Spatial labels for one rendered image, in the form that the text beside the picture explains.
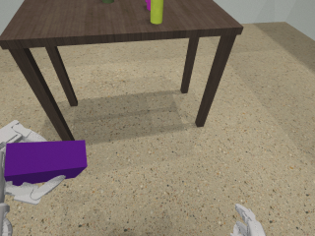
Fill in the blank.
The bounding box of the right robot hand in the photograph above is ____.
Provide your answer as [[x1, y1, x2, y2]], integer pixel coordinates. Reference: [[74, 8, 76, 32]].
[[229, 204, 267, 236]]

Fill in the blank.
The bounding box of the left robot hand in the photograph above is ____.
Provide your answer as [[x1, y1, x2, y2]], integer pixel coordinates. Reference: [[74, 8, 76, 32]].
[[0, 120, 66, 206]]

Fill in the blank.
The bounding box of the left robot forearm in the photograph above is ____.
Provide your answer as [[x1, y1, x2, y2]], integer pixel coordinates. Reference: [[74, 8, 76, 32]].
[[0, 203, 13, 236]]

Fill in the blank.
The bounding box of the table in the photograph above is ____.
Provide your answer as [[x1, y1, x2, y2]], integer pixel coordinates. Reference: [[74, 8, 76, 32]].
[[0, 0, 244, 142]]

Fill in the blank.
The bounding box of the sponge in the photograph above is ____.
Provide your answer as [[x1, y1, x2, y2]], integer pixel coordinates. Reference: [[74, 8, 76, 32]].
[[4, 140, 88, 186]]

